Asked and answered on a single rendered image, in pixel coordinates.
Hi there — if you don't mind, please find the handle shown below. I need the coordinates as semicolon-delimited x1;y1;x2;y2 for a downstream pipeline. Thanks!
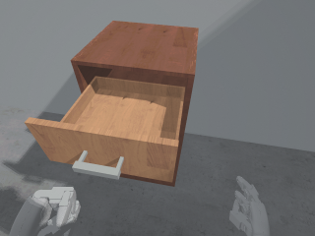
72;150;124;180

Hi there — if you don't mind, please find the left robot hand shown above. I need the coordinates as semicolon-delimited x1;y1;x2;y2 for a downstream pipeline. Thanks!
9;187;81;236

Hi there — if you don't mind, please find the right robot hand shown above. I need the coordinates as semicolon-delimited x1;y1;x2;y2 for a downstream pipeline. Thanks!
229;176;272;236

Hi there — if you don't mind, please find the drawer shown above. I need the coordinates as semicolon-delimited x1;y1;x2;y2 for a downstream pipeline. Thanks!
24;76;185;183

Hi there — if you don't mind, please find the cabinet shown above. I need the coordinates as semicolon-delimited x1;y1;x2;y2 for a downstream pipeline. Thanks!
70;21;199;187

